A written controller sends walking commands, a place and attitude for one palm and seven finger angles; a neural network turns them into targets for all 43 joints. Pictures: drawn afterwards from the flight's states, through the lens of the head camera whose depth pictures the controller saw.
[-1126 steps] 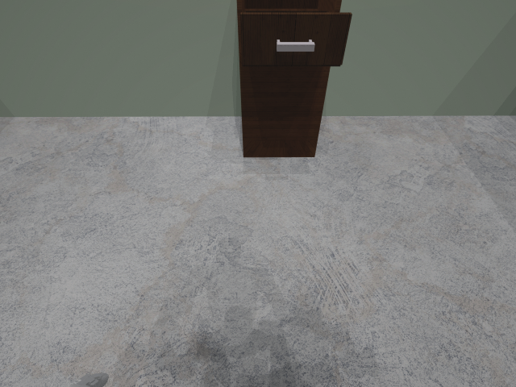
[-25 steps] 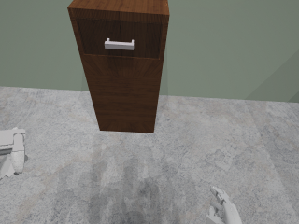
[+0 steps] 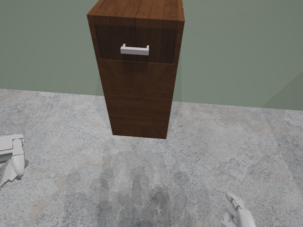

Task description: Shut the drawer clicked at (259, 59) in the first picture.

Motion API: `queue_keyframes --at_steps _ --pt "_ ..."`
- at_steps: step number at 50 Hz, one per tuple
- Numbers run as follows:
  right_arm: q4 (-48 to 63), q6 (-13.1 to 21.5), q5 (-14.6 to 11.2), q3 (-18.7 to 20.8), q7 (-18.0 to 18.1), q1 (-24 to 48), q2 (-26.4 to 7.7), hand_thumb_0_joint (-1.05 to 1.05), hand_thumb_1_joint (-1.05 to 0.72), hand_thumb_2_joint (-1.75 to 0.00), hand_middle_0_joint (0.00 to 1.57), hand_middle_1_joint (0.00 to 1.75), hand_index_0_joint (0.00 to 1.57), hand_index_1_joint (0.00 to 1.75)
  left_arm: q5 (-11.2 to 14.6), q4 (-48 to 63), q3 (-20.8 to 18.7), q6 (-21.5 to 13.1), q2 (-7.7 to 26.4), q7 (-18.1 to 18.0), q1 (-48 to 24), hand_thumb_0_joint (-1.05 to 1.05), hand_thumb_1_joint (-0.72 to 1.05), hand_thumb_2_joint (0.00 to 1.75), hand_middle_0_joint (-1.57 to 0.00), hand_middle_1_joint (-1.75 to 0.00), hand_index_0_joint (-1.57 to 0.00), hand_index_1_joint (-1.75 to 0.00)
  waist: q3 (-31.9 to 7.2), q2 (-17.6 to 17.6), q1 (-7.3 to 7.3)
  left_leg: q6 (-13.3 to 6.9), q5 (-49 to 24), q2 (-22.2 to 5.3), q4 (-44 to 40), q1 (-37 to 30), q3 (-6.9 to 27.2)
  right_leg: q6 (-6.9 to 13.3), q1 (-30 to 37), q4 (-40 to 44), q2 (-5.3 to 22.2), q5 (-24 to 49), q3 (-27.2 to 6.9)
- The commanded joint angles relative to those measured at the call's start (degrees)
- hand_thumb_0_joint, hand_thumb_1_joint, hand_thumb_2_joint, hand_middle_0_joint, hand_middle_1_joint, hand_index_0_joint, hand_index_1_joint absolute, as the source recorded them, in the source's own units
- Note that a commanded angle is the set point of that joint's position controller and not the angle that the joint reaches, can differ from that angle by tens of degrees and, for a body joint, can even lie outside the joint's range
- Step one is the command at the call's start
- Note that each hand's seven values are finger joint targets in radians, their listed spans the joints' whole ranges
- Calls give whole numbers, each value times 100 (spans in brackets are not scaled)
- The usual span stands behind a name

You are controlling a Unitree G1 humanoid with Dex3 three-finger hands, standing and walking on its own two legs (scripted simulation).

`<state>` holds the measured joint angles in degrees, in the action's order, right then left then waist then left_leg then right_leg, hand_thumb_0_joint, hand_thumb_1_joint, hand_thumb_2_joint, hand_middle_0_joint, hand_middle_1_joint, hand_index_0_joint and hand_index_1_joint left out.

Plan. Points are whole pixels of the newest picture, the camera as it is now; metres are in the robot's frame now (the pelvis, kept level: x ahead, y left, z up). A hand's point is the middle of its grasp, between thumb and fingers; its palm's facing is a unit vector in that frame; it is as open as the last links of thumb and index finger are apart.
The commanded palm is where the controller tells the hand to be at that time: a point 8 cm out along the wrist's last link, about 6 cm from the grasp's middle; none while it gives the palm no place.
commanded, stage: let the arm hang, fingers relaxed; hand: left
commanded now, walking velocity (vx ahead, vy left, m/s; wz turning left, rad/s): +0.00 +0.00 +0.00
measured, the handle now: (135, 48) +0.88 +0.13 +0.03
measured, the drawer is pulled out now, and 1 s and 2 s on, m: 0.00 0.00 0.00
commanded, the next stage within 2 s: look to check the result in 1.18 s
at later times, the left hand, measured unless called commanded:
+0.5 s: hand out of the picture +0.00 +0.21 -0.17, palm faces +0.04 -0.98 -0.21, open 3.8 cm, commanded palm none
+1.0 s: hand out of the picture +0.00 +0.17 -0.17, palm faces +0.05 -0.98 -0.18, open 7.3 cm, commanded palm none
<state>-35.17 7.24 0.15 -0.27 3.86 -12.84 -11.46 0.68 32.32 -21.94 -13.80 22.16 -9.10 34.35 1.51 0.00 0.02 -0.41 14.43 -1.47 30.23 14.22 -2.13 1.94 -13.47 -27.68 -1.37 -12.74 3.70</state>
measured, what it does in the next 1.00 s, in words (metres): stands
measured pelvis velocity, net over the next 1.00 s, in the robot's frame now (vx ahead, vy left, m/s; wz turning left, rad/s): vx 0.00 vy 0.01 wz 0.02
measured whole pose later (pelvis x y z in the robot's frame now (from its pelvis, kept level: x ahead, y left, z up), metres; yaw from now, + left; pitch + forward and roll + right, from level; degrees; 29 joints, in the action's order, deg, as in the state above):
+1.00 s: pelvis +0.00 +0.01 +0.01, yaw +1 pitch -2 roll +0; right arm -64.5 -0.4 1.1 0.2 2.0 -18.3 -7.1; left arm -0.9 -65.0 -0.5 0.3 7.2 -1.5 15.3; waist 2.2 -1.2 -0.5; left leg -1.4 11.4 0.7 24.8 11.9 -1.9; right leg 1.1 -12.0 -24.8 0.6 -11.4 3.9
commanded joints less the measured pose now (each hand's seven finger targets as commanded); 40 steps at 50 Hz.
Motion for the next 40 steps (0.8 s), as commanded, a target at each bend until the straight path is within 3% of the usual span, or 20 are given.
queue_keyframes --at_steps 1,3,4,5,6,8,11,13,17,19,21,23,26,28,34,40 --pt "791 178 -37 281 -25 458 -699 0 -90 -90 20 30 20 30 174 553 -381 -205 572 -31 200 0 90 90 -140 -160 -140 -160 -411 277 -60 -87 -397 -173 -325 34 344 -24 222 922 718 312 -1090" --pt "823 143 -28 261 -3 540 -702 0 -90 -90 20 30 20 30 177 669 -381 -181 644 -18 132 0 90 90 -140 -160 -140 -160 -399 246 -44 -114 -436 -213 -509 -78 390 -85 160 910 609 207 -934" --pt "-587 527 -59 557 -526 778 -1441 0 -90 -90 20 30 20 30 -244 -3819 1762 487 202 723 -840 0 90 90 -140 -160 -140 -160 -295 110 -315 -82 -1561 -449 369 69 488 61 -599 -103 893 1144 -334" --pt "-576 34 -60 598 -516 368 -1461 0 -90 -90 20 30 20 30 -292 -3906 1455 1032 117 887 -908 0 90 90 -136 -156 -136 -156 -484 98 -186 -122 -1888 -497 148 40 575 51 -543 -188 873 1295 -604" --pt "-428 -126 -60 521 -480 283 -1258 0 -90 -90 20 30 20 30 -286 -3861 1481 1211 -70 904 -780 0 90 90 -132 -151 -132 -151 -455 22 -175 -188 -1779 -545 95 102 585 -8 -507 -286 727 965 -446" --pt "-425 -272 41 382 -441 360 -1123 0 -90 -90 20 30 20 30 -281 -4360 1592 1268 -210 909 -1159 0 90 90 -124 -143 -124 -143 -450 196 -68 -443 -1505 -654 -153 621 933 -33 -303 -551 576 555 -318" --pt "-508 -403 113 320 -392 446 -1177 0 -90 -90 20 30 20 30 -285 -5322 1686 1301 -57 891 -1559 0 90 90 -112 -130 -112 -130 -662 935 14 -408 -1704 -496 -123 503 934 64 141 -353 664 959 -489" --pt "-707 -508 122 297 -356 387 -1082 0 -90 -90 20 30 20 30 -261 -6056 1749 1330 -23 854 -1749 0 90 90 -104 -121 -104 -121 -804 914 -15 -302 -1516 -302 -36 145 730 181 171 -143 845 1197 -672" --pt "-1155 -654 134 159 -334 340 -782 0 -90 -90 20 30 20 30 -191 -7221 1930 1407 -209 800 -1878 0 90 90 -88 -104 -88 -104 -521 -692 15 -266 -888 -351 -619 171 815 68 231 125 695 180 -614" --pt "-1337 -697 111 149 -311 279 -747 0 -90 -90 20 30 20 30 -186 -7696 1960 1402 -193 792 -1790 0 90 90 -80 -95 -80 -95 -388 -779 42 -243 -486 -352 -741 218 828 61 288 355 660 -79 -592" --pt "-1533 -739 120 165 -287 129 -631 0 -90 -90 20 30 20 30 -162 -8089 1949 1399 -316 788 -1750 0 90 90 -72 -86 -72 -86 -305 -1120 32 -242 18 -357 -909 310 853 101 356 544 666 -287 -564" --pt "-1710 -760 113 173 -275 3 -630 0 -90 -90 20 30 20 30 -152 -8404 1977 1392 -303 805 -1757 0 90 90 -64 -78 -64 -78 -149 -1034 25 -229 357 -346 -1041 336 857 120 298 678 665 -417 -566" --pt "-1950 -784 97 208 -256 -298 -638 0 -90 -90 20 30 20 30 -152 -8769 1999 1387 -330 811 -1798 0 90 90 -52 -65 -52 -65 138 -310 -24 -239 625 -375 -1133 319 876 127 101 889 687 -717 -548" --pt "-2106 -788 100 218 -245 -440 -626 0 -90 -90 20 30 20 30 -148 -8968 2018 1379 -387 803 -1741 0 90 90 -44 -56 -44 -56 223 -114 -44 -256 638 -360 -1146 210 862 146 -58 980 694 -870 -593" --pt "-2445 -753 89 202 -214 -735 -506 0 -90 -90 20 30 20 30 -142 -9378 2033 1366 -512 768 -1568 0 90 90 -20 -30 -20 -30 317 4 -18 -287 538 -421 -1275 150 864 119 -77 923 650 -742 -533" --pt "-2651 -749 99 171 -201 -894 -266 0 -90 -90 20 30 20 30 -139 -9566 2031 1365 -675 740 -1477 0 90 90 -20 -30 -20 -30 430 147 -18 -273 384 -355 -1243 181 729 103 -104 964 697 -795 -539"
